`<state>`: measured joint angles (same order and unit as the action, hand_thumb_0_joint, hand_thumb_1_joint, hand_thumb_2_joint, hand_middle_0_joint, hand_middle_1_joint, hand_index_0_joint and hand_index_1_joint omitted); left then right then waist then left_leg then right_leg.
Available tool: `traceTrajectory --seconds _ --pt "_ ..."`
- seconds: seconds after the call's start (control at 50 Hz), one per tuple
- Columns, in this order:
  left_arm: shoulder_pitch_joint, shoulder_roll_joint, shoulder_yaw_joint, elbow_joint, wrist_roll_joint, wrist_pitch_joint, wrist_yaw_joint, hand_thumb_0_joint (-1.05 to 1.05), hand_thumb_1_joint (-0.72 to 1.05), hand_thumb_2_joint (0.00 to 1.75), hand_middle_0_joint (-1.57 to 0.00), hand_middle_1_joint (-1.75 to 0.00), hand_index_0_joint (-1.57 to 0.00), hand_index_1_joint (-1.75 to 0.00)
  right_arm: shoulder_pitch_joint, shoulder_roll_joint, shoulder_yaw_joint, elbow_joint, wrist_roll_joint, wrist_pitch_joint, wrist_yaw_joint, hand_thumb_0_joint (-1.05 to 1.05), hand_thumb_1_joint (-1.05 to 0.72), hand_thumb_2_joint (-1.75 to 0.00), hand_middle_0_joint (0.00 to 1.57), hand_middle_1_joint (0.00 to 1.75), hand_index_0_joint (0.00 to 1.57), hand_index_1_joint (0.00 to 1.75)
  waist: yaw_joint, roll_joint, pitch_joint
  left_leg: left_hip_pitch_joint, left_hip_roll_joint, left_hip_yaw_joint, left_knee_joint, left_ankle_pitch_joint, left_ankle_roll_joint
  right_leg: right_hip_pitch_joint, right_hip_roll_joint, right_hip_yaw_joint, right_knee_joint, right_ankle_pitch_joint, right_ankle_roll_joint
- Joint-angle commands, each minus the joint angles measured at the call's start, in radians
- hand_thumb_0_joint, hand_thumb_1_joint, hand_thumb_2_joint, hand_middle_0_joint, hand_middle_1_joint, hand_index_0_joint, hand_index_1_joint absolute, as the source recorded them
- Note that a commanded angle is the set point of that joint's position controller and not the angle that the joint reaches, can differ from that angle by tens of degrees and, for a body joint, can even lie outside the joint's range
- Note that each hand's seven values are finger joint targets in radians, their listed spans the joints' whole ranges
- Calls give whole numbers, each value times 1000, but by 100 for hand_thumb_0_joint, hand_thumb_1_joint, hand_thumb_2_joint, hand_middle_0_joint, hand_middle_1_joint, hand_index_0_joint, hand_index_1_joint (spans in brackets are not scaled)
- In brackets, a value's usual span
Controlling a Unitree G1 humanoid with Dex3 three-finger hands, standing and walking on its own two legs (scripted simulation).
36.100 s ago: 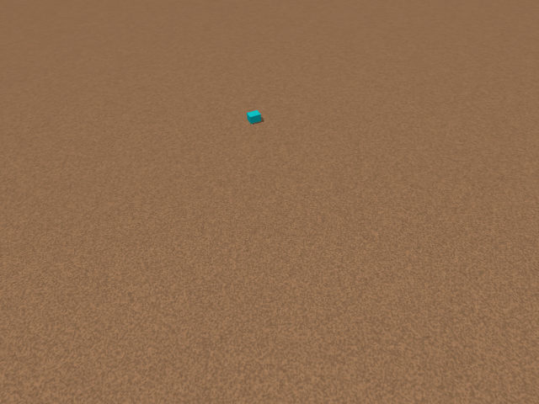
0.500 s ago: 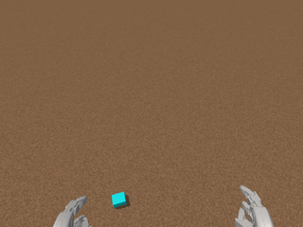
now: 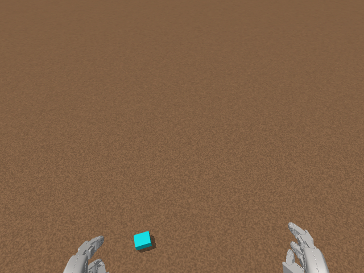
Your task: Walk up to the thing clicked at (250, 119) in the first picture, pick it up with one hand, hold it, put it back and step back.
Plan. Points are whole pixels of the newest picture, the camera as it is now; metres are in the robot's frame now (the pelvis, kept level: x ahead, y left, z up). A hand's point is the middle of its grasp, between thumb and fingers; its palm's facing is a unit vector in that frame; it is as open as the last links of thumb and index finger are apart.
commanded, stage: home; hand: left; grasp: from above
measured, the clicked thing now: (142, 240) +0.43 +0.22 -0.69
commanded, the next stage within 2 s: stand in 0.06 s
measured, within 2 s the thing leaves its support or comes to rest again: neither
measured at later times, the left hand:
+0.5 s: hand out of the picture +0.09 +0.24 -0.10, palm faces +0.03 -0.94 -0.33, open 7.4 cm
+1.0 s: hand out of the picture +0.03 +0.25 -0.10, palm faces +0.02 -0.95 -0.32, open 7.4 cm
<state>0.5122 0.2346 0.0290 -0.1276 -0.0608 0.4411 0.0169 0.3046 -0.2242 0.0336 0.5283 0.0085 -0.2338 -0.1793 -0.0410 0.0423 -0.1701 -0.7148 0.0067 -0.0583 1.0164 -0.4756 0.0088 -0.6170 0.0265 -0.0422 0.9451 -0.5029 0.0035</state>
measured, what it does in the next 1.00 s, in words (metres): rises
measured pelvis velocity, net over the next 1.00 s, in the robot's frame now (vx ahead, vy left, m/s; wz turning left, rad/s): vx -0.02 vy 0.02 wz -0.02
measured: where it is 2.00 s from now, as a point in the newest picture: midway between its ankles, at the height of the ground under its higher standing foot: outside the picture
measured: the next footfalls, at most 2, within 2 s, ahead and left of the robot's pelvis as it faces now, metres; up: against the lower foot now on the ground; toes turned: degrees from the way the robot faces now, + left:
none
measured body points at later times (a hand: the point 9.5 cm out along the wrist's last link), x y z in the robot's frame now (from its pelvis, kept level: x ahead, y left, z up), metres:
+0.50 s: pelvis -0.01 +0.01 +0.04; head +0.00 +0.02 +0.49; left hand +0.08 +0.29 -0.08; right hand +0.09 -0.27 -0.08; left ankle +0.02 +0.11 -0.68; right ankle -0.02 -0.13 -0.68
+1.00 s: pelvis -0.02 +0.02 +0.07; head -0.02 +0.02 +0.51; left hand +0.03 +0.30 -0.08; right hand +0.04 -0.27 -0.08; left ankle +0.02 +0.11 -0.68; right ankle -0.02 -0.13 -0.68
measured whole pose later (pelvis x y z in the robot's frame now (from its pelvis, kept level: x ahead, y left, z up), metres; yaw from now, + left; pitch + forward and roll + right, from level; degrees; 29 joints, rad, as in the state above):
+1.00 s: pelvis -0.02 +0.02 +0.07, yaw -1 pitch -5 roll +0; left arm 0.18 0.28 0.04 1.11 0.03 0.01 0.03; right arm 0.15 -0.28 -0.05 1.12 -0.03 0.00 -0.02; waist 0.01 0.00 0.06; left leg -0.13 -0.04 0.00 0.37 -0.16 0.04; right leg -0.08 -0.04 0.02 0.37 -0.21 0.04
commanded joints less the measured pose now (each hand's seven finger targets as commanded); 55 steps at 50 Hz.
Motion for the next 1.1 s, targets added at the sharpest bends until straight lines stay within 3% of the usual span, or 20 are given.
traceTrajectory --seconds 0.0,0.12,0.14,0.16,0.18,0.22,0.26,0.3,0.36,0.42,0.5,0.52,0.56,0.6,0.74,0.82,0.86,0.92,0.96,1.08 --pt "-21 103 58 -192 9 -51 11 0 90 90 -20 -30 -20 -30 -65 -129 -54 -165 -2 -54 -14 0 -90 -90 20 30 20 30 -6 18 -72 151 -1 0 -169 222 10 -8 13 -9 -148 222 -10" --pt "-28 98 56 -205 8 -54 10 0 90 90 -20 -30 -20 -30 -68 -127 -54 -166 -2 -53 -11 0 -90 -90 20 30 20 30 -2 20 -70 154 6 -11 -176 234 6 -2 15 -17 -138 223 -14" --pt "-294 179 57 146 128 -256 48 0 90 90 -20 -30 -20 -30 -160 -226 -91 92 -121 52 49 0 -90 -90 20 30 20 30 91 -39 151 178 50 -50 -257 429 58 182 -74 100 -204 266 -55" --pt "-227 202 79 319 126 -323 44 0 90 90 -20 -30 -20 -30 -156 -230 -114 96 -121 93 75 0 -90 -90 20 30 20 30 71 -73 80 240 36 -11 -257 415 63 203 -82 137 -219 271 -80" --pt "-218 193 71 362 123 -355 36 0 90 90 -20 -30 -20 -30 -139 -243 -112 70 -129 110 90 0 -90 -90 20 30 20 30 53 -55 76 261 38 -47 -267 388 66 175 -76 164 -232 282 -87" --pt "-236 205 60 455 129 -391 31 0 90 90 -20 -30 -20 -30 -133 -218 -111 123 -91 126 124 0 -90 -90 20 30 20 30 59 -46 25 335 32 -43 -301 387 64 263 -98 158 -228 337 -75" --pt "-283 192 62 546 111 -396 25 0 90 90 -20 -30 -20 -30 -159 -204 -109 150 -66 136 146 0 -90 -90 20 30 20 30 70 -64 44 359 23 -39 -331 336 59 256 -100 154 -279 297 -56" --pt "-310 192 63 630 106 -411 26 0 90 90 -20 -30 -20 -30 -170 -198 -111 191 -60 145 156 0 -90 -90 20 30 20 30 72 -60 49 401 36 -59 -376 346 60 279 -99 143 -305 297 -45" --pt "-313 182 61 753 106 -430 27 0 90 90 -20 -30 -20 -30 -188 -204 -114 243 -65 164 158 0 -90 -90 20 30 20 30 77 -23 103 408 50 -83 -456 271 60 308 -96 133 -364 264 -32" --pt "-340 184 59 837 102 -443 25 0 90 90 -20 -30 -20 -30 -173 -204 -112 289 -62 178 154 0 -90 -90 20 30 20 30 59 -26 139 457 49 -77 -519 258 48 323 -97 137 -426 267 -33" --pt "-340 185 57 945 94 -452 26 0 90 90 -20 -30 -20 -30 -172 -214 -113 352 -57 189 148 0 -90 -90 20 30 20 30 54 -4 141 536 72 -95 -603 319 41 386 -98 122 -479 326 -23" --pt "-330 185 55 971 95 -452 27 0 90 90 -20 -30 -20 -30 -182 -222 -114 367 -55 192 146 0 -90 -90 20 30 20 30 63 1 161 521 73 -100 -619 307 40 404 -99 120 -498 324 -21" --pt "-335 197 55 1010 94 -452 27 0 90 90 -20 -30 -20 -30 -177 -227 -116 392 -49 195 144 0 -90 -90 20 30 20 30 53 -7 175 556 72 -94 -655 296 35 409 -99 121 -527 325 -19" --pt "-328 196 51 1047 92 -456 29 0 90 90 -20 -30 -20 -30 -181 -228 -116 420 -45 195 142 0 -90 -90 20 30 20 30 62 -13 162 590 78 -86 -655 398 34 444 -112 122 -547 377 -19" --pt "-335 212 45 1135 92 -457 35 0 90 90 -20 -30 -20 -30 -176 -231 -114 487 -37 203 139 0 -90 -90 20 30 20 30 54 -41 176 650 79 -65 -692 450 26 478 -125 126 -606 406 -11" --pt "-354 215 42 1161 91 -448 30 0 90 90 -20 -30 -20 -30 -178 -246 -113 510 -39 211 141 0 -90 -90 20 30 20 30 51 -4 244 568 82 -88 -767 231 21 476 -114 118 -621 310 -9" --pt "-335 205 38 1181 93 -448 29 0 90 90 -20 -30 -20 -30 -204 -247 -113 512 -39 214 145 0 -90 -90 20 30 20 30 60 -22 256 548 85 -96 -775 186 25 476 -115 117 -631 278 -9" --pt "-344 222 40 1187 94 -453 25 0 90 90 -20 -30 -20 -30 -195 -251 -113 523 -37 211 147 0 -90 -90 20 30 20 30 54 -27 238 569 85 -93 -779 195 23 474 -120 124 -642 284 -11" --pt "-351 224 39 1193 94 -457 26 0 90 90 -20 -30 -20 -30 -202 -249 -111 525 -34 209 150 0 -90 -90 20 30 20 30 51 -36 222 581 82 -85 -760 254 26 488 -132 131 -652 307 -13" --pt "-357 238 37 1202 90 -459 21 0 90 90 -20 -30 -20 -30 -207 -263 -107 538 -32 209 153 0 -90 -90 20 30 20 30 51 -28 234 578 89 -89 -777 204 25 466 -128 132 -660 284 -11"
